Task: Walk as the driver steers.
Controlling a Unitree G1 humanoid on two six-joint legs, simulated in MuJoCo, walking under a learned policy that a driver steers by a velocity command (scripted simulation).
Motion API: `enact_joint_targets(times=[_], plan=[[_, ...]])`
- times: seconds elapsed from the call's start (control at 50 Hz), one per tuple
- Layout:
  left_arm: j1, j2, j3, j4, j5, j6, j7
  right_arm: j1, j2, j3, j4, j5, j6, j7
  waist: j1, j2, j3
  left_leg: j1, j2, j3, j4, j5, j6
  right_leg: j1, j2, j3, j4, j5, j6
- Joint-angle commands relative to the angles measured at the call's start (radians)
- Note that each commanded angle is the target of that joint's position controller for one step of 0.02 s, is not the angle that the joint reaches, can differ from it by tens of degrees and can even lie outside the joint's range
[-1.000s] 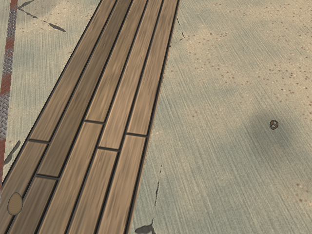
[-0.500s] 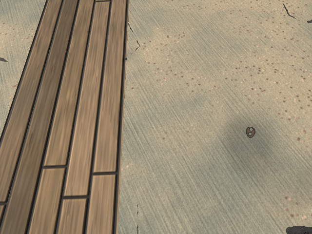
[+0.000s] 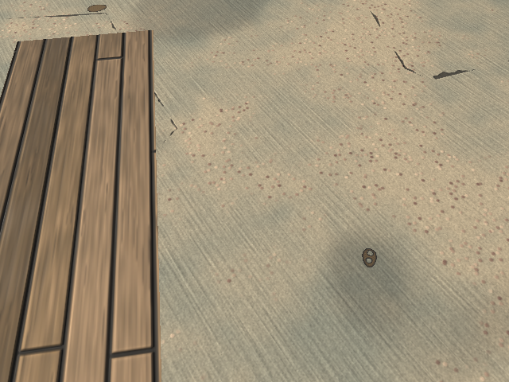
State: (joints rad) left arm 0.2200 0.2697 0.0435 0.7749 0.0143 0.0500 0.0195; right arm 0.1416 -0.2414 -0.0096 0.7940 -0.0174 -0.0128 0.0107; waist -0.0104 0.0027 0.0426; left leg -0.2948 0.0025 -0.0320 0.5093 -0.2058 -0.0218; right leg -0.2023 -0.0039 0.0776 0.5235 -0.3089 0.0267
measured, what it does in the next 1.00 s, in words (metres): walks ahead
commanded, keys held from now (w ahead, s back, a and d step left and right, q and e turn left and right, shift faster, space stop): no key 0.54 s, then w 0.46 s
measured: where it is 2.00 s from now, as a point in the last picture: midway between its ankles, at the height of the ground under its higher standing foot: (266, 303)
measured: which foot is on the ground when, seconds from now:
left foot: down 0.00-1.00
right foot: down 0.00-0.78, up 0.80-1.00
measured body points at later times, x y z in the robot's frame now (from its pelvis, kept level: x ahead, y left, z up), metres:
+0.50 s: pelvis +0.02 -0.02 +0.00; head +0.02 -0.02 +0.45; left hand +0.08 +0.24 -0.14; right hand +0.10 -0.29 -0.14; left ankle +0.04 +0.13 -0.73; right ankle -0.02 -0.14 -0.73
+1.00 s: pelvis +0.13 +0.02 +0.01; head +0.14 +0.04 +0.46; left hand +0.25 +0.29 -0.12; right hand +0.07 -0.22 -0.13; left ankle +0.05 +0.11 -0.73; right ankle +0.18 -0.14 -0.67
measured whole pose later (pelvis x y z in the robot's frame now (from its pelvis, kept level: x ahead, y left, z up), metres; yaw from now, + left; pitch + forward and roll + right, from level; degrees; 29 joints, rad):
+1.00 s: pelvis +0.13 +0.02 +0.01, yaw +1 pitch +0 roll -1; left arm 0.17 0.28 0.06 0.93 -0.02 -0.08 -0.01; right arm 0.43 -0.20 -0.02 1.08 0.00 -0.09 0.01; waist -0.06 -0.03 0.01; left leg 0.01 -0.03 0.02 0.24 -0.25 0.06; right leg -0.55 -0.08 0.00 0.96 -0.19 -0.03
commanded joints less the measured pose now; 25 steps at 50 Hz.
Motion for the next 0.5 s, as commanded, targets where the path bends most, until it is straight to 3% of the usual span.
enact_joint_targets(times=[0.02,0.1,0.5], plan=[[-0.023,0.102,0.021,-0.048,0.009,-0.031,0.000,-0.042,-0.117,-0.031,-0.048,0.000,-0.013,-0.009,-0.006,-0.052,-0.047,0.099,0.030,-0.019,-0.047,0.030,0.011,-0.082,-0.051,0.055,-0.132,0.039,-0.052],[0.016,0.097,0.016,-0.013,0.000,-0.053,0.005,-0.012,-0.117,-0.036,-0.014,0.007,-0.005,-0.023,-0.003,-0.051,-0.042,0.110,0.031,-0.019,-0.036,0.108,0.013,-0.067,-0.044,0.045,-0.113,0.127,-0.039],[0.052,0.066,-0.001,0.150,-0.010,-0.067,0.007,0.027,-0.120,-0.050,0.175,0.016,0.021,-0.056,0.000,-0.012,-0.024,0.149,0.029,-0.016,-0.056,0.165,-0.007,-0.026,-0.016,0.007,-0.133,0.211,-0.043]])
